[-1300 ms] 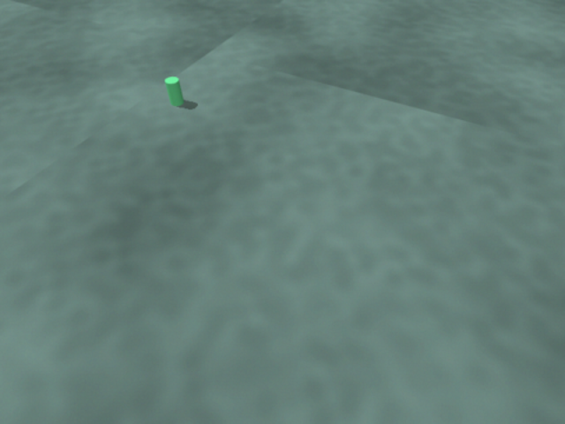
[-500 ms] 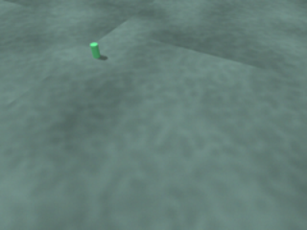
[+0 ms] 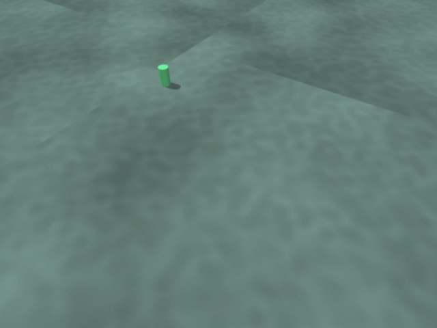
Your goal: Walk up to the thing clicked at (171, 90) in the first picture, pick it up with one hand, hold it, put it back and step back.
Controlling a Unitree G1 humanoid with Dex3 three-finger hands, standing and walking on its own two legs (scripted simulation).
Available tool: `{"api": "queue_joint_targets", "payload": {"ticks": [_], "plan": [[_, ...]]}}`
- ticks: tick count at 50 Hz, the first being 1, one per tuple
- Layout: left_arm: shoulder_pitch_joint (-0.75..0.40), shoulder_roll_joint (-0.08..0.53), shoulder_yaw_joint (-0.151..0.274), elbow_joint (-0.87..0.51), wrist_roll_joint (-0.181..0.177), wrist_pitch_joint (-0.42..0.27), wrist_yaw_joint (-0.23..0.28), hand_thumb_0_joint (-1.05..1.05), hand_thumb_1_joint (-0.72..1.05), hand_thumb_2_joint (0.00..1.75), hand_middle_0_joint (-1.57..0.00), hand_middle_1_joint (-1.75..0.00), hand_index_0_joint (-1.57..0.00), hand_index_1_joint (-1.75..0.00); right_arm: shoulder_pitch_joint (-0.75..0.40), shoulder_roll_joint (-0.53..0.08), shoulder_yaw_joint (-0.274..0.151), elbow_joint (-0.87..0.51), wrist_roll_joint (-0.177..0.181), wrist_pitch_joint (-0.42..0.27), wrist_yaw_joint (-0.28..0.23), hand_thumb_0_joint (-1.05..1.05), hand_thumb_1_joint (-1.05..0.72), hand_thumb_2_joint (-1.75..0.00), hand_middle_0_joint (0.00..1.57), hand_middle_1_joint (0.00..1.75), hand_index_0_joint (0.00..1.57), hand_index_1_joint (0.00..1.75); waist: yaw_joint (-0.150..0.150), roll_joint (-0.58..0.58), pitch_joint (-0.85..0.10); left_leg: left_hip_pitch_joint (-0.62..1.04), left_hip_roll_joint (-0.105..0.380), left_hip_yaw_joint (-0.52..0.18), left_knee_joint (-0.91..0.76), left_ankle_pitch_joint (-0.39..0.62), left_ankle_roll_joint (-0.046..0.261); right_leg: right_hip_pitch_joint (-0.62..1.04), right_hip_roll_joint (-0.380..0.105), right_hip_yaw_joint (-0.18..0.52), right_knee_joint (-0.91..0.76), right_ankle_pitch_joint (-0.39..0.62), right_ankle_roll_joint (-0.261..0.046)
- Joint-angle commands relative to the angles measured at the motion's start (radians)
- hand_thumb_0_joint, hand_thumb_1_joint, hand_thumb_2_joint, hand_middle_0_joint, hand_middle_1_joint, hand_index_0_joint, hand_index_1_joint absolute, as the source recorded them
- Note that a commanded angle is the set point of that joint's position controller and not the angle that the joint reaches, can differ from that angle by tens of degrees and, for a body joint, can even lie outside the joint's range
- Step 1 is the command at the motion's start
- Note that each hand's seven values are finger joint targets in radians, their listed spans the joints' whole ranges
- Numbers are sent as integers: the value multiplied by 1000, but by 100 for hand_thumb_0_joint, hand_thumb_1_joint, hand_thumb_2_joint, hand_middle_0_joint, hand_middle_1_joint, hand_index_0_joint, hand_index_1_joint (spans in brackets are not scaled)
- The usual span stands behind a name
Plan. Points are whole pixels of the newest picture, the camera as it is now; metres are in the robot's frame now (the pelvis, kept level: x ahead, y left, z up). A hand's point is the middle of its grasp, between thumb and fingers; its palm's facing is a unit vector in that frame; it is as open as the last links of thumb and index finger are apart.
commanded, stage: walk up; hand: left
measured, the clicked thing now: (164, 75) +2.07 +0.48 -0.70
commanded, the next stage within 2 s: none
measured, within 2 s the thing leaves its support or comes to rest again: neither
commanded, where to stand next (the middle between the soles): +1.75 +0.24 m, yaw +8 degrees
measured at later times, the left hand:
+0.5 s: hand (66, 254) +0.31 +0.37 -0.14, palm faces -0.02 -0.95 -0.32, open 7.4 cm
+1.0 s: hand (97, 183) +0.52 +0.37 -0.15, palm faces +0.14 -0.93 -0.35, open 7.4 cm
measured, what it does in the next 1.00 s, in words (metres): walks ahead: left foot, then right foot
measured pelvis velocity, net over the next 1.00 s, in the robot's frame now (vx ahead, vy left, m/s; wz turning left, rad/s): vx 0.53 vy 0.09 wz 0.16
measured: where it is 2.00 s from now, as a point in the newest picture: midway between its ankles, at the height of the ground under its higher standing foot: (197, 172)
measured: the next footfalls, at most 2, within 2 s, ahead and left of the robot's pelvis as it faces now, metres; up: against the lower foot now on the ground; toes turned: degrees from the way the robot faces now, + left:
left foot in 0.18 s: +0.18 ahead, +0.21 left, +0.00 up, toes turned +9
right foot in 0.64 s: +0.53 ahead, -0.04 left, +0.00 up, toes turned +0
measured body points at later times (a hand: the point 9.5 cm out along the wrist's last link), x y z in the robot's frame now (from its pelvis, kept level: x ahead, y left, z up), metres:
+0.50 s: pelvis +0.22 +0.09 +0.00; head +0.22 +0.11 +0.45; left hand +0.31 +0.42 -0.12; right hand +0.24 -0.23 -0.11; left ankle +0.14 +0.20 -0.75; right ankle +0.39 -0.06 -0.70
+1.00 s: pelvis +0.53 +0.09 -0.01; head +0.55 +0.10 +0.44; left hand +0.51 +0.42 -0.12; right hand +0.71 -0.21 -0.10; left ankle +0.67 +0.26 -0.71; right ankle +0.49 -0.04 -0.75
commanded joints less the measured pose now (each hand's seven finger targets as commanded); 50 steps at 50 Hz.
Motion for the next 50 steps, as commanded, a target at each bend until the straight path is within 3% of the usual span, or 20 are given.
{"api": "queue_joint_targets", "payload": {"ticks": [1, 3, 6, 8, 9, 10, 11, 13, 15, 22, 28, 31, 32, 33, 34, 35, 37, 39, 44, 50], "plan": [[-142, 341, 82, -122, -3, -35, 11, 0, 90, 90, -20, -30, -20, -30, -96, -216, -62, -139, 8, -38, 30, 0, -90, -90, 20, 30, 20, 30, -26, -202, 57, -118, 97, -8, -50, 53, -22, -31, -266, 198, -264, -378, -148], [-130, 350, 82, -128, -3, -32, 1, 0, 90, 90, -20, -30, -20, -30, -112, -201, -62, -157, 9, -34, 43, 0, -90, -90, 20, 30, 20, 30, -21, -192, 76, -22, 87, 31, -151, 89, -25, -128, -240, 117, -240, -349, -138], [-153, 360, 80, -124, -2, -19, -10, 0, 90, 90, -20, -30, -20, -30, 6, -201, -73, -127, 15, -39, 39, 0, -90, -90, 20, 30, 20, 30, -77, -137, 48, 238, 40, 128, -255, 183, -21, -263, -219, 39, -118, -401, -126], [-116, 301, 54, -117, 4, -7, -13, 0, 90, 90, -20, -30, -20, -30, 145, -252, -98, -78, 7, -49, 16, 0, -90, -90, 20, 30, 20, 30, -139, 46, 5, 459, -15, 156, -286, 74, 8, -380, -153, -47, 188, -351, -106], [-90, 218, 29, -129, 5, -2, -20, 0, 90, 90, -20, -30, -20, -30, 296, -334, -124, -38, -2, -58, -4, 0, -90, -90, 20, 30, 20, 30, -211, 299, -45, 627, 68, -61, -424, -220, 71, -544, -57, -108, 623, -234, -73], [-127, 176, 8, -169, -27, -9, -15, 0, 90, 90, -20, -30, -20, -30, 308, -444, -128, -80, 1, -77, -17, 0, -90, -90, 20, 30, 20, 30, -208, 421, -32, 604, 346, -715, -743, -525, 172, -779, 78, -6, 869, -321, -31], [-172, 275, 15, -176, -13, -15, -4, 0, 90, 90, -20, -30, -20, -30, 193, -472, -133, -117, 43, -75, -18, 0, -90, -90, 20, 30, 20, 30, -164, 234, 17, 442, 438, -848, -816, -577, 252, -715, -24, 165, 900, -245, -39], [-79, 314, 28, -105, -43, -17, -11, 0, 90, 90, -20, -30, -20, -30, 57, -351, -90, -153, 40, -91, -30, 0, -90, -90, 20, 30, 20, 30, -61, 65, 32, 418, 308, -455, -670, -299, 199, -664, -109, 170, 821, -63, -14], [-40, 324, 44, -80, -39, -8, -23, 0, 90, 90, -20, -30, -20, -30, 41, -296, -66, -157, 43, -100, -34, 0, -90, -90, 20, 30, 20, 30, -34, 102, 67, 256, 242, -283, -701, -222, 165, -539, -135, 131, 694, 6, 15], [-177, 267, 52, -153, -27, 11, -62, 0, 90, 90, -20, -30, -20, -30, 91, -292, -67, -171, 39, -125, -31, 0, -90, -90, 20, 30, 20, 30, -62, 88, 126, 311, 225, -145, -770, -56, 184, -559, -135, 69, 410, 162, 41], [-276, 195, 41, -186, -32, 1, -61, 0, 90, 90, -20, -30, -20, -30, 162, -282, -70, -168, 30, -116, -43, 0, -90, -90, 20, 30, 20, 30, -85, 62, 72, 377, 184, -15, -642, 418, 143, -372, -55, -38, 207, 229, -2], [-67, 210, 66, -129, -35, -1, -42, 0, 90, 90, -20, -30, -20, -30, 139, -276, -68, -193, 22, -104, -56, 0, -90, -90, 20, 30, 20, 30, 29, 24, -61, 327, 144, 54, -296, 667, 115, -30, 14, -88, 165, 149, -33], [111, 259, 91, -82, -31, -9, -26, 0, 90, 90, -20, -30, -20, -30, 148, -222, -46, -207, 18, -105, -55, 0, -90, -90, 20, 30, 20, 30, 108, -59, -171, 187, 86, 85, -23, 565, 83, 217, -20, -32, 193, 87, -59], [230, 348, 121, -73, -15, -16, -11, 0, 90, 90, -20, -30, -20, -30, 188, -137, -19, -234, 29, -106, -54, 0, -90, -90, 20, 30, 20, 30, 132, -300, -249, -92, -20, 91, 292, 113, 58, 440, -270, 319, 117, -162, -106], [225, 412, 126, -95, -37, -21, -5, 0, 90, 90, -20, -30, -20, -30, 191, -191, -28, -238, 50, -109, -62, 0, -90, -90, 20, 30, 20, 30, 131, -300, -235, -272, -90, -1, 416, -119, 49, 449, -458, 729, -96, -260, -206], [141, 397, 120, -128, -48, -24, -3, 0, 90, 90, -20, -30, -20, -30, 125, -240, -35, -217, 40, -110, -68, 0, -90, -90, 20, 30, 20, 30, 113, -167, -151, -266, -11, -99, 484, -72, 58, 303, -455, 696, -120, -273, -235], [20, 315, 91, -147, -46, -31, 5, 0, 90, 90, -20, -30, -20, -30, 107, -230, -33, -194, 49, -110, -52, 0, -90, -90, 20, 30, 20, 30, 38, -117, -22, -214, 53, -82, 373, 87, 59, 93, -316, 387, -120, -135, -190], [-19, 274, 78, -157, -44, -41, 4, 0, 90, 90, -20, -30, -20, -30, 167, -207, -32, -166, 39, -94, -37, 0, -90, -90, 20, 30, 20, 30, -16, -173, 16, -126, 75, -64, 241, 118, 39, -48, -253, 236, -144, -33, -149], [-29, 288, 76, -198, -33, -63, -1, 0, 90, 90, -20, -30, -20, -30, 50, -194, -44, -205, 17, -69, 1, 0, -90, -90, 20, 30, 20, 30, -19, -138, 76, -159, 110, 3, 16, 185, -24, -150, -256, 131, -232, -143, -192], [43, 295, 75, -187, -27, -49, -14, 0, 90, 90, -20, -30, -20, -30, -107, -156, -36, -249, 19, -83, 15, 0, -90, -90, 20, 30, 20, 30, 27, -120, 27, 21, 58, 87, -293, 342, -5, -63, -209, 21, -128, 89, -146]]}}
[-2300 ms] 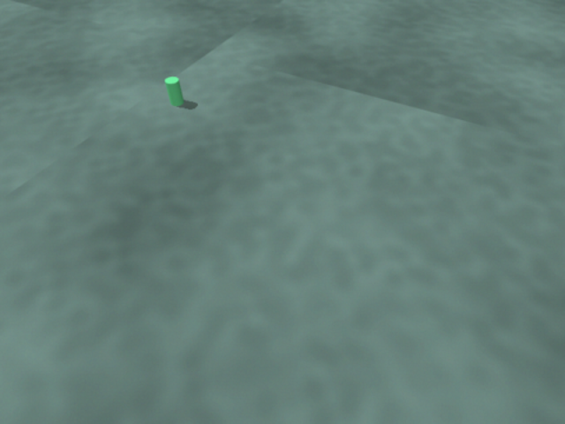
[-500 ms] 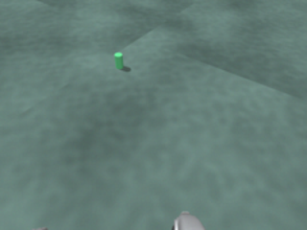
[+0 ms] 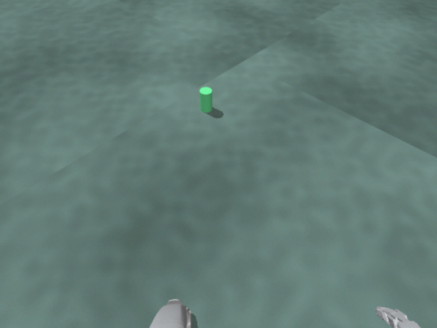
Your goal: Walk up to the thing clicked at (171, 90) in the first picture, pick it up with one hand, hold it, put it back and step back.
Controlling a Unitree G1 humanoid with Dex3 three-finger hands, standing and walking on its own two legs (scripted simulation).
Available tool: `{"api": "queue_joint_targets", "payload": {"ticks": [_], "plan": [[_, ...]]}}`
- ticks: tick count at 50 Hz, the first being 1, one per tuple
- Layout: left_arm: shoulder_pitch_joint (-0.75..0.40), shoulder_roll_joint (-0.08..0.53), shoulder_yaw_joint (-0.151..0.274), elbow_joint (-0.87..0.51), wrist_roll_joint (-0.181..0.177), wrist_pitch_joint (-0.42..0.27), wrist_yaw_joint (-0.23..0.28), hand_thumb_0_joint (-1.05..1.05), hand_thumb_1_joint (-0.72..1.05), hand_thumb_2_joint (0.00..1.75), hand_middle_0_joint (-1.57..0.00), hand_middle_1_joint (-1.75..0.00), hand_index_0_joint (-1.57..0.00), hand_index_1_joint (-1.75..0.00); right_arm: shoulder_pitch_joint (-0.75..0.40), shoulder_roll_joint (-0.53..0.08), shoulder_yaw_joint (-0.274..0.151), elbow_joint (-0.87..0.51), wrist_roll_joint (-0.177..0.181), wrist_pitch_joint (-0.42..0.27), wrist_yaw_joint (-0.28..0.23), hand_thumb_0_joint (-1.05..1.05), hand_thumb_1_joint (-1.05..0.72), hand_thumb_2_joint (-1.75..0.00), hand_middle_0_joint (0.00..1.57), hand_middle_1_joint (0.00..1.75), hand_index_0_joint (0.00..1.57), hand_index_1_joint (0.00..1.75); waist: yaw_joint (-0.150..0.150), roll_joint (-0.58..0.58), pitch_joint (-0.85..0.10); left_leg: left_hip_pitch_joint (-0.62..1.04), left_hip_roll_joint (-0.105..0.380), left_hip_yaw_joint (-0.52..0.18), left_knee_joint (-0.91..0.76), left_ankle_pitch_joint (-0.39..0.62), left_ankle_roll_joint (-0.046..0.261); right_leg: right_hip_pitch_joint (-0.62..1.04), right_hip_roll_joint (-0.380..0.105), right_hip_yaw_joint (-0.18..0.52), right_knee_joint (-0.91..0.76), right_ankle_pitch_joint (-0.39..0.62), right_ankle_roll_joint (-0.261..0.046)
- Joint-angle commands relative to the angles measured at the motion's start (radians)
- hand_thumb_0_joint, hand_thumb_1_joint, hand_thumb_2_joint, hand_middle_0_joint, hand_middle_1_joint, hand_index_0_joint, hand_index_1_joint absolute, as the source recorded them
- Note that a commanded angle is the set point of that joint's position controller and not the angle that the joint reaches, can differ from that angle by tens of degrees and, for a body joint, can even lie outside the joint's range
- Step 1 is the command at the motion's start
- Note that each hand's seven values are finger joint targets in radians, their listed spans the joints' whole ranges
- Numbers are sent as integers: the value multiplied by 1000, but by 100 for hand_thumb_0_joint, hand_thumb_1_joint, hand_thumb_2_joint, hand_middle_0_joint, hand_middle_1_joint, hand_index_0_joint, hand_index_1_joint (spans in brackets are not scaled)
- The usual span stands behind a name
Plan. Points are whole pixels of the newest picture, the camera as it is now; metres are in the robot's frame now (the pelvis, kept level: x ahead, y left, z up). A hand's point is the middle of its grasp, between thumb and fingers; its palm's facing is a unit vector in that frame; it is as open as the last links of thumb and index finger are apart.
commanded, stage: walk up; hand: left
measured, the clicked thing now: (206, 100) +1.58 +0.14 -0.70
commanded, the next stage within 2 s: none
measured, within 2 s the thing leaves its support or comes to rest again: neither
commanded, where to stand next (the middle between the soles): +1.22 -0.05 m, yaw -1 degrees
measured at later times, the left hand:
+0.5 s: hand (122, 211) +0.40 +0.27 -0.14, palm faces -0.13 -0.93 -0.35, open 7.4 cm
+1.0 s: hand (147, 164) +0.56 +0.24 -0.14, palm faces -0.01 -0.93 -0.36, open 7.4 cm
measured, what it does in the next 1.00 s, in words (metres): walks ahead: left foot, then right foot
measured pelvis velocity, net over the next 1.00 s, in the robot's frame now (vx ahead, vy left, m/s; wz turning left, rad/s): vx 0.53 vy -0.04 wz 0.00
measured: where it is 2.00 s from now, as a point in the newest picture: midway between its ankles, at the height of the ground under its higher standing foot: (236, 184)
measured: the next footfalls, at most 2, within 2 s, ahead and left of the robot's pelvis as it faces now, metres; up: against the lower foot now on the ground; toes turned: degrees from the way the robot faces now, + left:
left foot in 0.10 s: +0.26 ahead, +0.14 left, +0.00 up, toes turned +6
right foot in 0.56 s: +0.49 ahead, -0.15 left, +0.00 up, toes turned -8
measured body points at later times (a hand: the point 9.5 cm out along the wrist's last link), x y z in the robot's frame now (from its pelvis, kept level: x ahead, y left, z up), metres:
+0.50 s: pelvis +0.29 +0.00 +0.00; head +0.30 -0.01 +0.44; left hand +0.40 +0.32 -0.11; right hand +0.30 -0.33 -0.12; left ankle +0.22 +0.13 -0.74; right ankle +0.44 -0.16 -0.71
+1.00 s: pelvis +0.53 -0.04 -0.01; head +0.55 -0.03 +0.44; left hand +0.56 +0.29 -0.12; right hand +0.62 -0.36 -0.11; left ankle +0.69 +0.10 -0.72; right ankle +0.45 -0.15 -0.74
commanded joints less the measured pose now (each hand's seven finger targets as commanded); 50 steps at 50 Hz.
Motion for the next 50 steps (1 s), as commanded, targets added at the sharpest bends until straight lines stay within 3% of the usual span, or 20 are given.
{"api": "queue_joint_targets", "payload": {"ticks": [1, 4, 5, 6, 7, 8, 10, 12, 18, 23, 26, 27, 28, 29, 30, 34, 36, 41, 47, 50], "plan": [[-77, 285, 76, -100, -7, -24, 14, 0, 90, 90, -20, -30, -20, -30, -60, -139, -40, -81, 3, -28, -3, 0, -90, -90, 20, 30, 20, 30, -21, -133, -39, 230, -30, 48, -115, 44, 23, -112, -244, 133, -106, 117, -172], [-17, 226, 42, -101, -10, -11, 29, 0, 90, 90, -20, -30, -20, -30, 184, -222, -77, -6, -20, -35, -28, 0, -90, -90, 20, 30, 20, 30, -139, 69, -153, 612, -94, 68, -130, -150, 92, -262, -150, 36, 364, 326, -122], [22, 158, 16, -117, -18, -8, 35, 0, 90, 90, -20, -30, -20, -30, 319, -309, -105, 8, -36, -36, -46, 0, -90, -90, 20, 30, 20, 30, -194, 272, -233, 773, 105, -237, -204, -310, 155, -453, -68, 36, 689, 96, -77], [60, 187, 27, -121, -37, -6, 42, 0, 90, 90, -20, -30, -20, -30, 283, -370, -112, -36, -10, -41, -52, 0, -90, -90, 20, 30, 20, 30, -168, 261, -248, 827, 313, -740, -425, -456, 247, -661, 77, 143, 835, -233, -45], [7, 281, 34, -101, -25, -3, 53, 0, 90, 90, -20, -30, -20, -30, 227, -361, -119, -47, 31, -38, -52, 0, -90, -90, 20, 30, 20, 30, -164, 86, -233, 760, 331, -713, -436, -474, 285, -657, -16, 267, 892, -187, -57], [11, 279, 25, -88, -28, -5, 49, 0, 90, 90, -20, -30, -20, -30, 161, -313, -97, -64, 38, -39, -59, 0, -90, -90, 20, 30, 20, 30, -122, 23, -173, 704, 277, -515, -401, -325, 236, -653, -51, 292, 882, -103, -47], [50, 247, 31, -48, -34, -3, 39, 0, 90, 90, -20, -30, -20, -30, 87, -239, -62, -79, 36, -48, -64, 0, -90, -90, 20, 30, 20, 30, -59, 53, -67, 492, 186, -268, -416, -175, 182, -565, -109, 269, 775, -33, -32], [80, 227, 33, -33, -27, 6, 22, 0, 90, 90, -20, -30, -20, -30, 67, -221, -51, -88, 31, -57, -61, 0, -90, -90, 20, 30, 20, 30, -42, 88, -71, 433, 161, -163, -424, -42, 203, -499, -118, 234, 714, -19, -6], [-82, 199, 36, -89, -4, 22, -17, 0, 90, 90, -20, -30, -20, -30, 76, -249, -59, -98, 25, -70, -55, 0, -90, -90, 20, 30, 20, 30, -69, 86, 17, 412, 146, -78, -493, -178, 229, -543, -149, 167, 419, 131, 17], [-186, 173, 44, -101, -7, 13, -24, 0, 90, 90, -20, -30, -20, -30, 115, -238, -57, -82, 19, -58, -57, 0, -90, -90, 20, 30, 20, 30, -82, 74, -12, 431, 106, 5, -401, 35, 178, -380, -89, 98, 236, 250, -12], [-121, 188, 56, -73, -6, 10, -16, 0, 90, 90, -20, -30, -20, -30, 93, -242, -60, -93, 18, -47, -70, 0, -90, -90, 20, 30, 20, 30, -28, 39, -35, 377, 113, 15, -241, 80, 156, -195, -48, 70, 201, 175, -32], [-12, 226, 77, -44, -8, 0, -4, 0, 90, 90, -20, -30, -20, -30, 117, -199, -40, -94, 14, -46, -72, 0, -90, -90, 20, 30, 20, 30, 31, -59, -107, 327, 63, 49, -19, 146, 123, -16, -42, 104, 185, 119, -54], [115, 296, 102, -23, -1, -8, 12, 0, 90, 90, -20, -30, -20, -30, 176, -132, -16, -99, 16, -46, -70, 0, -90, -90, 20, 30, 20, 30, 74, -262, -205, 193, -32, 101, 285, -15, 86, 157, -171, 303, 83, -72, -84], [142, 392, 116, -43, -6, -13, 25, 0, 90, 90, -20, -30, -20, -30, 204, -115, -4, -114, 31, -43, -69, 0, -90, -90, 20, 30, 20, 30, 66, -389, -217, -64, -155, 67, 495, -387, 44, 282, -425, 790, -103, -187, -179], [99, 385, 110, -51, -27, -8, 29, 0, 90, 90, -20, -30, -20, -30, 142, -208, -25, -84, 21, -32, -82, 0, -90, -90, 20, 30, 20, 30, 72, -246, -160, -88, -91, -37, 578, -393, 44, 188, -443, 825, -129, -183, -229], [-57, 251, 73, -83, -36, -10, 41, 0, 90, 90, -20, -30, -20, -30, 190, -186, -19, -15, 32, -22, -65, 0, -90, -90, 20, 30, 20, 30, -34, -198, -41, 13, -12, -82, 429, -193, 47, -68, -257, 366, -105, 98, -167], [-43, 240, 65, -96, -28, -20, 38, 0, 90, 90, -20, -30, -20, -30, 191, -178, -25, -9, 17, -12, -52, 0, -90, -90, 20, 30, 20, 30, -34, -189, -25, 34, -20, -51, 379, -149, 29, -112, -243, 317, -126, 156, -173], [-43, 256, 74, -127, -15, -27, 37, 0, 90, 90, -20, -30, -20, -30, 80, -166, -33, -49, 1, 2, -30, 0, -90, -90, 20, 30, 20, 30, -19, -158, 28, -20, 1, -29, 167, -57, -8, -132, -242, 255, -201, -45, -171], [7, 255, 74, -120, -11, -18, 31, 0, 90, 90, -20, -30, -20, -30, -50, -130, -29, -85, 0, -19, -17, 0, -90, -90, 20, 30, 20, 30, 14, -132, 15, 111, -31, 33, -93, 12, 22, -72, -226, 177, -91, 204, -172], [1, 275, 71, -120, -13, -7, 36, 0, 90, 90, -20, -30, -20, -30, -9, -137, -36, -76, 0, -23, -24, 0, -90, -90, 20, 30, 20, 30, -22, -121, 12, 249, -73, 78, -136, -46, 46, -108, -232, 175, 8, 264, -167]]}}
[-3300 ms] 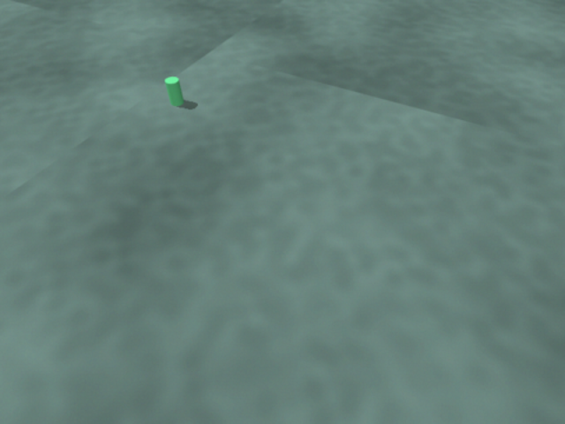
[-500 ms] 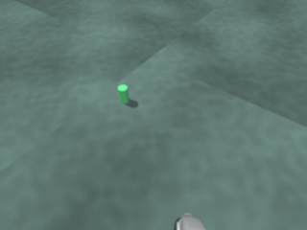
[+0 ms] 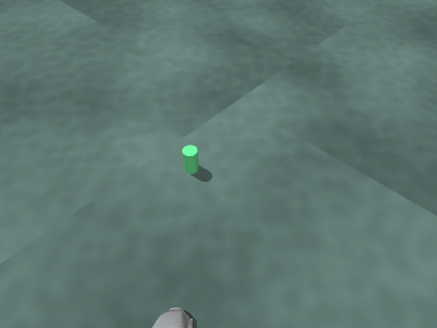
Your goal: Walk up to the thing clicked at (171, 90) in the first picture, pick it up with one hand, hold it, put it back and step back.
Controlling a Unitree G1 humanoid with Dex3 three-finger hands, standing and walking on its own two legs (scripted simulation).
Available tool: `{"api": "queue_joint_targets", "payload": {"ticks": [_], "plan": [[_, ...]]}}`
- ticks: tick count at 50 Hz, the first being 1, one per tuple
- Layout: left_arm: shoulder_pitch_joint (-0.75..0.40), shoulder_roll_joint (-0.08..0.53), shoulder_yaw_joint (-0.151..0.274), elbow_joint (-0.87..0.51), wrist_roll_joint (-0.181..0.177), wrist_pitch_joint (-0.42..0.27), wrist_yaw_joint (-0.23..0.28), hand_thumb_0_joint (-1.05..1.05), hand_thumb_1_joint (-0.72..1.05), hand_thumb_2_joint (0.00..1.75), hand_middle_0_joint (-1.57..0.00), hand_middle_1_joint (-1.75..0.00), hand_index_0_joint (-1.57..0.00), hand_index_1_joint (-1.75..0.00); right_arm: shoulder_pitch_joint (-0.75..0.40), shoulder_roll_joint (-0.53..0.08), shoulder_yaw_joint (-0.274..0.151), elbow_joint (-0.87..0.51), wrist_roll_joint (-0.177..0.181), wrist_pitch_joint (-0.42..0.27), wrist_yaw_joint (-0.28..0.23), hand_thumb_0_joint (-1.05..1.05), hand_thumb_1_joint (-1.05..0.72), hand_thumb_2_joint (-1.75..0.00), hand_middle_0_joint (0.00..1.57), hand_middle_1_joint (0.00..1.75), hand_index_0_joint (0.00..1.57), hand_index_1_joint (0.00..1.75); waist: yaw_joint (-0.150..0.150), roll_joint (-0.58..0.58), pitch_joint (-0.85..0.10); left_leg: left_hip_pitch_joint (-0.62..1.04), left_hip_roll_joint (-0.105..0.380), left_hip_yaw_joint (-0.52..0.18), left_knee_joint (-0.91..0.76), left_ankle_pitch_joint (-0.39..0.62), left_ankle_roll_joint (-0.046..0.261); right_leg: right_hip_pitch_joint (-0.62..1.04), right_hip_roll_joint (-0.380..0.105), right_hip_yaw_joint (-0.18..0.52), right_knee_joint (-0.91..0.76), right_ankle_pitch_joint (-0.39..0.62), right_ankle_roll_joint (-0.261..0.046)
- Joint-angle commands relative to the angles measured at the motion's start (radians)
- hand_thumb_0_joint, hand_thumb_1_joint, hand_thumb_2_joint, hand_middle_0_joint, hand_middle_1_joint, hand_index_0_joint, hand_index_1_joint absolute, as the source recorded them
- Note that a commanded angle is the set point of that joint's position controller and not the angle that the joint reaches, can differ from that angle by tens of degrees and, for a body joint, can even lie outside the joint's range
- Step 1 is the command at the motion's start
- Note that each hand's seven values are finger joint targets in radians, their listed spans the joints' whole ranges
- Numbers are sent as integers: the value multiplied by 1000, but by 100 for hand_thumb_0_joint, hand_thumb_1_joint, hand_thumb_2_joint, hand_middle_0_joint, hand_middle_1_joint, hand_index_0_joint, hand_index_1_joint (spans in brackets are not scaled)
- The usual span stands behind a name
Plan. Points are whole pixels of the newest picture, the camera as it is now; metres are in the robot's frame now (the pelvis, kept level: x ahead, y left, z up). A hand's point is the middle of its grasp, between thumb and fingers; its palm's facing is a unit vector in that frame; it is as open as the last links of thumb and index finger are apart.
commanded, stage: walk up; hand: left
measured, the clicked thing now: (190, 159) +1.05 +0.19 -0.69
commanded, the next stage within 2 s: none
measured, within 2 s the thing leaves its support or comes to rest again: neither
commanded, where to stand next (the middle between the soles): +0.69 -0.01 m, yaw -1 degrees
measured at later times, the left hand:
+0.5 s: hand (108, 253) +0.29 +0.27 -0.13, palm faces -0.10 -0.92 -0.39, open 7.4 cm
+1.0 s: hand (126, 209) +0.42 +0.27 -0.16, palm faces -0.03 -0.93 -0.36, open 7.4 cm
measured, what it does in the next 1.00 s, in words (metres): walks ahead: left foot, then right foot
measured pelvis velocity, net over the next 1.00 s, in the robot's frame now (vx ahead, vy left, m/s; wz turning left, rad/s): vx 0.39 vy -0.01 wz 0.00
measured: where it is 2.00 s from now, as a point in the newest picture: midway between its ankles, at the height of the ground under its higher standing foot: (224, 229)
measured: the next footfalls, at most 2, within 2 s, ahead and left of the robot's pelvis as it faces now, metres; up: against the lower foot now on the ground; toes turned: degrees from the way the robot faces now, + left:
left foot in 0.04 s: +0.20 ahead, +0.13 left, +0.00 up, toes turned +5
right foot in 0.52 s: +0.37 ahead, -0.16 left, +0.00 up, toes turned -7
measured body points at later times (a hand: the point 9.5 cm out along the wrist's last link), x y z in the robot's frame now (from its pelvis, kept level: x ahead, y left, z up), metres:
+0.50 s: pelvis +0.21 -0.01 +0.00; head +0.22 -0.03 +0.45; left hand +0.30 +0.31 -0.10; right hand +0.24 -0.34 -0.12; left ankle +0.16 +0.12 -0.73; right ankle +0.33 -0.16 -0.72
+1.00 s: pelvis +0.39 -0.01 -0.01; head +0.40 +0.00 +0.44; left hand +0.42 +0.31 -0.13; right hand +0.48 -0.34 -0.11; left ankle +0.48 +0.11 -0.73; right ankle +0.33 -0.15 -0.72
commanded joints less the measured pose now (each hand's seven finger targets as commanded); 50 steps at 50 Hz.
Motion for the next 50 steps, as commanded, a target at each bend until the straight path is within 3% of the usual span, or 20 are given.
{"api": "queue_joint_targets", "payload": {"ticks": [1, 2, 3, 4, 6, 9, 15, 21, 24, 26, 27, 28, 29, 34, 40, 43, 47, 48, 49, 50], "plan": [[-41, 257, 63, -91, -7, -23, 23, 0, 90, 90, -20, -30, -20, -30, 30, -188, -58, -75, 2, -45, -18, 0, -90, -90, 20, 30, 20, 30, -64, -53, -47, 325, -69, 55, -61, -43, 47, -181, -227, 123, 68, 415, -142], [-18, 212, 44, -97, -12, -19, 28, 0, 90, 90, -20, -30, -20, -30, 180, -241, -77, -38, -15, -52, -30, 0, -90, -90, 20, 30, 20, 30, -132, 71, -144, 524, -38, -14, -112, -130, 93, -260, -153, 66, 338, 416, -107], [35, 129, 20, -114, -30, -16, 30, 0, 90, 90, -20, -30, -20, -30, 271, -341, -109, -48, -28, -56, -46, 0, -90, -90, 20, 30, 20, 30, -155, 315, -246, 734, 230, -438, -187, -239, 174, -513, -26, 33, 650, 95, -39], [43, 211, 43, -90, -35, -9, 43, 0, 90, 90, -20, -30, -20, -30, 245, -366, -114, -73, 10, -56, -49, 0, -90, -90, 20, 30, 20, 30, -152, 198, -246, 701, 345, -723, -330, -325, 266, -607, 35, 156, 751, -180, -41], [13, 241, 31, -62, -26, -6, 41, 0, 90, 90, -20, -30, -20, -30, 137, -304, -89, -97, 40, -49, -58, 0, -90, -90, 20, 30, 20, 30, -99, 40, -114, 526, 277, -456, -325, -196, 210, -600, -46, 262, 792, -54, -38], [86, 215, 37, -14, -29, 4, 26, 0, 90, 90, -20, -30, -20, -30, 54, -229, -54, -111, 38, -60, -59, 0, -90, -90, 20, 30, 20, 30, -37, 105, -37, 340, 173, -186, -352, -74, 162, -506, -98, 223, 662, 42, -12], [-23, 197, 46, -32, -2, 21, -10, 0, 90, 90, -20, -30, -20, -30, 43, -254, -66, -137, 21, -72, -51, 0, -90, -90, 20, 30, 20, 30, -56, 103, 30, 282, 178, -129, -441, -270, 216, -529, -146, 157, 437, 148, 35], [-134, 174, 51, -52, -3, 4, -24, 0, 90, 90, -20, -30, -20, -30, 49, -259, -66, -138, 21, -62, -46, 0, -90, -90, 20, 30, 20, 30, -67, 91, 18, 285, 139, -64, -351, -203, 183, -395, -116, 100, 180, 243, 7], [-75, 190, 60, -21, 2, -10, -13, 0, 90, 90, -20, -30, -20, -30, 38, -251, -61, -150, 19, -50, -50, 0, -90, -90, 20, 30, 20, 30, -22, 34, -21, 218, 137, -47, -199, -160, 164, -203, -72, 64, 126, 205, -5], [91, 267, 93, 16, 7, -31, 12, 0, 90, 90, -20, -30, -20, -30, 94, -160, -25, -152, 16, -47, -50, 0, -90, -90, 20, 30, 20, 30, 59, -214, -127, 96, 12, 57, 229, -113, 103, 56, -140, 213, -4, -10, -46], [126, 356, 110, -9, 7, -40, 26, 0, 90, 90, -20, -30, -20, -30, 117, -101, -2, -176, 21, -47, -47, 0, -90, -90, 20, 30, 20, 30, 60, -385, -148, -124, -115, 69, 472, -382, 41, 164, -382, 647, -154, -113, -139], [123, 376, 106, -5, -9, -34, 27, 0, 90, 90, -20, -30, -20, -30, 63, -204, -28, -153, 18, -35, -62, 0, -90, -90, 20, 30, 20, 30, 78, -269, -108, -181, -104, -31, 566, -428, 35, 109, -450, 793, -192, -61, -237], [83, 344, 98, -23, -24, -30, 31, 0, 90, 90, -20, -30, -20, -30, 63, -225, -33, -135, 24, -32, -66, 0, -90, -90, 20, 30, 20, 30, 53, -171, -70, -177, -68, -109, 598, -363, 36, 59, -425, 694, -167, 43, -239], [-40, 243, 65, -70, -24, -33, 38, 0, 90, 90, -20, -30, -20, -30, 138, -198, -37, -66, 20, -17, -42, 0, -90, -90, 20, 30, 20, 30, -23, -197, -36, -51, -19, -73, 430, -200, 12, -119, -272, 299, -164, 241, -195], [-42, 267, 76, -103, -8, -37, 31, 0, 90, 90, -20, -30, -20, -30, 27, -176, -45, -100, 2, -12, -15, 0, -90, -90, 20, 30, 20, 30, -1, -170, 9, -13, 5, -22, 146, -95, -15, -197, -272, 240, -218, -60, -205], [-43, 275, 75, -109, -7, -34, 26, 0, 90, 90, -20, -30, -20, -30, -9, -163, -44, -112, 4, -25, -10, 0, -90, -90, 20, 30, 20, 30, 1, -162, 4, 50, -8, 1, 39, -58, -3, -193, -270, 220, -176, -33, -194], [-61, 236, 51, -114, -2, -23, 27, 0, 90, 90, -20, -30, -20, -30, 149, -198, -65, -62, 0, -47, -30, 0, -90, -90, 20, 30, 20, 30, -104, -26, -85, 407, -62, 30, -62, -79, 29, -317, -224, 148, 122, 165, -131], [-19, 181, 33, -114, -7, -20, 27, 0, 90, 90, -20, -30, -20, -30, 243, -257, -86, -41, -5, -54, -43, 0, -90, -90, 20, 30, 20, 30, -145, 165, -153, 548, 16, -104, -171, -240, 73, -392, -138, 62, 422, 202, -90], [18, 114, 16, -123, -23, -16, 25, 0, 90, 90, -20, -30, -20, -30, 249, -343, -101, -76, -10, -60, -53, 0, -90, -90, 20, 30, 20, 30, -125, 318, -129, 650, 267, -597, -315, -384, 173, -681, 25, 56, 649, -129, -22], [-3, 223, 41, -96, -14, -7, 46, 0, 90, 90, -20, -30, -20, -30, 229, -365, -105, -92, 23, -56, -51, 0, -90, -90, 20, 30, 20, 30, -129, 171, -109, 555, 354, -708, -349, -391, 273, -676, -23, 161, 732, -190, -35]]}}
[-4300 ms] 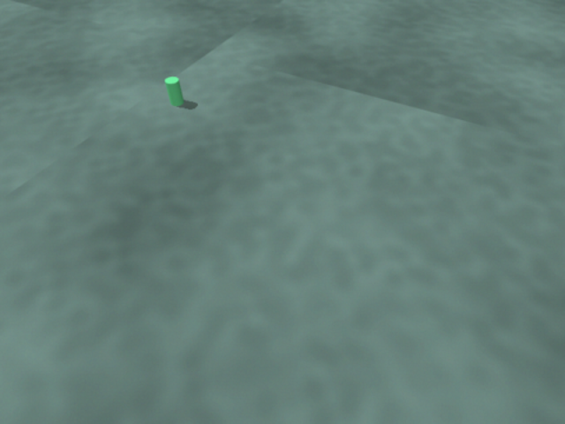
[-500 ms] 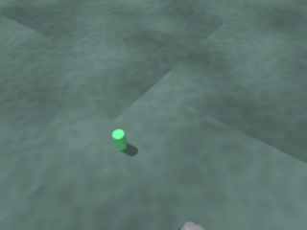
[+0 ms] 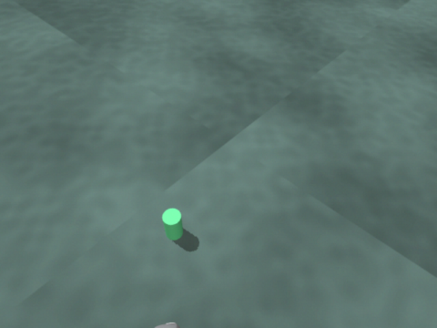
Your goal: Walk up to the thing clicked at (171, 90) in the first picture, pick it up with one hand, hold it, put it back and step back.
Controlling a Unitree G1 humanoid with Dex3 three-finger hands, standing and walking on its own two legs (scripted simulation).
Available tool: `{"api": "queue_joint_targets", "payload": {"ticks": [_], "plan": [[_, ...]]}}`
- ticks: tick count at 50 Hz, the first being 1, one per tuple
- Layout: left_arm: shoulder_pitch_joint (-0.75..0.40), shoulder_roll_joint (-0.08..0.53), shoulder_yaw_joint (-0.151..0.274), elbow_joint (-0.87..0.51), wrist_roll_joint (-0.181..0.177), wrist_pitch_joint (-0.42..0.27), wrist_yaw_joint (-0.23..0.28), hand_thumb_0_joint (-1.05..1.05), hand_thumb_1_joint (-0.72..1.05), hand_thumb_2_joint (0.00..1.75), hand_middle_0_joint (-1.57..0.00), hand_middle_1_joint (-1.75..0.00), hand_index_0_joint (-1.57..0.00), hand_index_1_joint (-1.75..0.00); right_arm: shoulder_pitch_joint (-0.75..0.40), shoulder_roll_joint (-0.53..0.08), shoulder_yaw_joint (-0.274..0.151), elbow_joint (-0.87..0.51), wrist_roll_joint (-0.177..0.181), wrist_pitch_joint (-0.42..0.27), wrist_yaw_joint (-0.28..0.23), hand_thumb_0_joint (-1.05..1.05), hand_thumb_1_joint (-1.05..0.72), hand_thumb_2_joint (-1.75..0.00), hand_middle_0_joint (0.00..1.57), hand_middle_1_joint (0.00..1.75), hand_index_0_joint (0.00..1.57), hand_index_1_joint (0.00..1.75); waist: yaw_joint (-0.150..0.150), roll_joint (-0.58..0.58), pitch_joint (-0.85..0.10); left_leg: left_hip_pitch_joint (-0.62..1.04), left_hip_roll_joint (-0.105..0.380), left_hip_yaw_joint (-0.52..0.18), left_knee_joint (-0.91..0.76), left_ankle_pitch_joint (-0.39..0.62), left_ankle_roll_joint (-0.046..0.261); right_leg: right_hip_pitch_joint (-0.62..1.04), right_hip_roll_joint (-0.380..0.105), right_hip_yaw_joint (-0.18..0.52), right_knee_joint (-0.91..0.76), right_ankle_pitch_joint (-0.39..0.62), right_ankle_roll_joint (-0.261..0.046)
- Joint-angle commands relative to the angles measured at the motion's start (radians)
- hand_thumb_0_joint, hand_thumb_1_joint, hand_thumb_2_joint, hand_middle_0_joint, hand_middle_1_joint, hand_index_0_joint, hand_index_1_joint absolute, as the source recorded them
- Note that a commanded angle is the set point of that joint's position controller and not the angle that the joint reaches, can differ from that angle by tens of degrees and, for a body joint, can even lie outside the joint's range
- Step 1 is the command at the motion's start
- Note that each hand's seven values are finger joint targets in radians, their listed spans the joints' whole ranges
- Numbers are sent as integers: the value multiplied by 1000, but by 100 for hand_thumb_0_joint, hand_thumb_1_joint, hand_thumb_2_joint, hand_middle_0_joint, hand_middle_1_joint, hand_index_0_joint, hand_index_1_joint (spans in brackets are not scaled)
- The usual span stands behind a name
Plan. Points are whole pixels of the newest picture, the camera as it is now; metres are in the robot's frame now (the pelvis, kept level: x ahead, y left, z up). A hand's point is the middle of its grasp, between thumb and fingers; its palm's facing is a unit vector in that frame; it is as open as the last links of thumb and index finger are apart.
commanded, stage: walk up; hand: left
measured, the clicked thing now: (173, 224) +0.66 +0.20 -0.68
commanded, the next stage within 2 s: none
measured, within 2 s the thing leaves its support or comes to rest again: neither
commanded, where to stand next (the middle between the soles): +0.30 +0.01 m, yaw -1 degrees
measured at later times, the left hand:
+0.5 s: hand (92, 302) +0.19 +0.25 -0.11, palm faces -0.02 -0.89 -0.45, open 7.4 cm
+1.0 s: hand (98, 264) +0.28 +0.28 -0.15, palm faces -0.09 -0.91 -0.40, open 7.4 cm
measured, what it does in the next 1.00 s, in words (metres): walks ahead: right foot, then left foot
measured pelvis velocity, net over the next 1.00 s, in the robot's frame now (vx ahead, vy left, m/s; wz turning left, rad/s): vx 0.22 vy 0.00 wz -0.04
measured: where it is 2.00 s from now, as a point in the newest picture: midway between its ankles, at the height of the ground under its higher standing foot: (213, 322)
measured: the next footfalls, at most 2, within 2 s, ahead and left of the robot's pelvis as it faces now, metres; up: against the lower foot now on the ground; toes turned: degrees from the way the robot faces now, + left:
right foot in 0.36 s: +0.23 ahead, -0.16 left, +0.00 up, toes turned -6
left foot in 0.72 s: +0.33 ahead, +0.13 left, +0.00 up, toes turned -1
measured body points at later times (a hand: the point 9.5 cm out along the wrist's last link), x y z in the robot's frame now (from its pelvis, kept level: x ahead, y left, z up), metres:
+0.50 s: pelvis +0.14 -0.03 +0.01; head +0.16 -0.06 +0.45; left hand +0.19 +0.30 -0.08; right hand +0.20 -0.36 -0.13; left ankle +0.15 +0.10 -0.67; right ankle +0.19 -0.16 -0.72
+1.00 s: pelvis +0.22 +0.00 +0.00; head +0.24 +0.00 +0.45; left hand +0.28 +0.33 -0.12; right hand +0.30 -0.32 -0.11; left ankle +0.30 +0.13 -0.72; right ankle +0.26 -0.13 -0.72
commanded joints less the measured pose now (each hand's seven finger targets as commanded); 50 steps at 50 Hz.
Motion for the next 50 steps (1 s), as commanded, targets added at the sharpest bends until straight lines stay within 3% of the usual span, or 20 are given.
{"api": "queue_joint_targets", "payload": {"ticks": [1, 3, 5, 10, 16, 17, 18, 19, 20, 24, 32, 35, 36, 37, 38, 42, 45, 48, 49, 50], "plan": [[-45, 232, 49, -79, -13, -23, 31, 0, 90, 90, -20, -30, -20, -30, 152, -326, -89, -61, 32, -21, -36, 0, -90, -90, 20, 30, 20, 30, -90, 113, -39, 349, 362, -605, -348, -257, 258, -499, 31, 156, 455, -58, -38], [11, 209, 50, -42, -21, -19, 26, 0, 90, 90, -20, -30, -20, -30, 74, -263, -59, -83, 29, -23, -43, 0, -90, -90, 20, 30, 20, 30, -40, 134, -5, 288, 268, -377, -333, -140, 204, -451, -17, 170, 377, 46, -34], [49, 196, 52, -16, -17, -13, 11, 0, 90, 90, -20, -30, -20, -30, 44, -260, -53, -87, 27, -24, -42, 0, -90, -90, 20, 30, 20, 30, -23, 199, -4, 182, 233, -248, -348, -125, 200, -357, -31, 114, 282, 89, -11], [-30, 187, 61, -39, -1, -8, -17, 0, 90, 90, -20, -30, -20, -30, 35, -290, -62, -113, 20, -21, -33, 0, -90, -90, 20, 30, 20, 30, -40, 218, 24, 120, 236, -219, -391, -322, 228, -296, -42, 71, 60, 145, 13], [83, 195, 82, 17, 2, -39, 0, 0, 90, 90, -20, -30, -20, -30, -17, -231, -42, -137, 16, 6, -24, 0, -90, -90, 20, 30, 20, 30, 42, 61, -51, -37, 134, -87, -89, -310, 147, 89, 49, -3, -180, 229, -1], [149, 229, 96, 30, 5, -49, 13, 0, 90, 90, -20, -30, -20, -30, 9, -181, -24, -138, 16, 10, -24, 0, -90, -90, 20, 30, 20, 30, 79, -74, -81, -119, 77, -30, 118, -304, 117, 207, 31, 62, -246, 127, -20], [202, 317, 119, 23, 12, -61, 29, 0, 90, 90, -20, -30, -20, -30, 41, -98, 3, -153, 16, 11, -24, 0, -90, -90, 20, 30, 20, 30, 88, -312, -66, -289, -40, 37, 440, -355, 54, 254, -210, 472, -420, -90, -91], [147, 357, 112, -16, -1, -62, 31, 0, 90, 90, -20, -30, -20, -30, 19, -163, -14, -153, 16, 22, -34, 0, -90, -90, 20, 30, 20, 30, 74, -215, -28, -370, -60, -71, 527, -374, 28, 174, -369, 758, -544, -164, -205], [93, 352, 106, -34, -13, -59, 30, 0, 90, 90, -20, -30, -20, -30, -20, -231, -33, -141, 16, 26, -40, 0, -90, -90, 20, 30, 20, 30, 52, -110, 33, -356, 7, -147, 540, -334, 21, 79, -384, 745, -540, -160, -257], [9, 272, 85, -53, -18, -61, 43, 0, 90, 90, -20, -30, -20, -30, 91, -219, -42, -61, 20, 34, -24, 0, -90, -90, 20, 30, 20, 30, -9, -143, 3, -231, 52, -129, 416, -182, 3, 37, -218, 349, -448, 155, -196], [-34, 244, 50, -78, -5, -43, 57, 0, 90, 90, -20, -30, -20, -30, -23, -138, -27, -56, 21, 45, -26, 0, -90, -90, 20, 30, 20, 30, -1, -141, -55, 57, -4, -15, 91, -34, -10, -109, -168, 120, -267, 627, -178], [-77, 189, 23, -77, -17, -18, 62, 0, 90, 90, -20, -30, -20, -30, 60, -175, -38, -3, 18, 27, -48, 0, -90, -90, 20, 30, 20, 30, -63, -6, -119, 276, -35, -5, -92, 130, 21, -194, -94, 60, -35, 428, -99], [-28, 126, 3, -75, -22, -11, 61, 0, 90, 90, -20, -30, -20, -30, 84, -247, -53, -3, 11, 20, -57, 0, -90, -90, 20, 30, 20, 30, -64, 177, -157, 343, 135, -224, -165, 175, 64, -275, -17, 23, 116, 195, -44], [33, 128, 3, -80, -21, -2, 58, 0, 90, 90, -20, -30, -20, -30, 102, -326, -70, -32, 18, 15, -51, 0, -90, -90, 20, 30, 20, 30, -48, 217, -157, 358, 304, -520, -262, -33, 165, -381, 89, 46, 235, -118, -22], [20, 207, 24, -41, -11, 10, 71, 0, 90, 90, -20, -30, -20, -30, 90, -372, -89, -28, 35, 20, -48, 0, -90, -90, 20, 30, 20, 30, -71, 222, -144, 310, 364, -626, -318, -275, 254, -402, 44, 93, 351, -172, -34], [35, 210, 38, 24, -11, 10, 54, 0, 90, 90, -20, -30, -20, -30, -48, -276, -52, -56, 18, 23, -58, 0, -90, -90, 20, 30, 20, 30, -17, 226, -32, 124, 216, -342, -295, -314, 191, -335, -17, 107, 229, -30, -21], [31, 167, 41, 46, 1, 10, 45, 0, 90, 90, -20, -30, -20, -30, -79, -257, -40, -62, 8, 29, -55, 0, -90, -90, 20, 30, 20, 30, -19, 221, -40, 28, 208, -279, -265, -252, 205, -189, 14, 57, 85, -7, -7], [38, 145, 51, 73, 10, 4, 52, 0, 90, 90, -20, -30, -20, -30, -135, -222, -15, -65, 16, 43, -54, 0, -90, -90, 20, 30, 20, 30, 16, 162, -72, -79, 173, -202, -141, -247, 152, 8, 57, 26, -140, 145, -14], [16, 157, 55, 68, 17, 1, 56, 0, 90, 90, -20, -30, -20, -30, -126, -182, 3, -63, 22, 47, -54, 0, -90, -90, 20, 30, 20, 30, 19, 119, -74, -114, 142, -180, -99, -287, 107, 54, 53, 55, -203, 135, -31], [-12, 189, 63, 54, 26, -4, 60, 0, 90, 90, -20, -30, -20, -30, -95, -130, 20, -56, 29, 49, -55, 0, -90, -90, 20, 30, 20, 30, 15, -15, -57, -158, 91, -136, 6, -311, 57, 36, -59, 248, -330, 19, -66]]}}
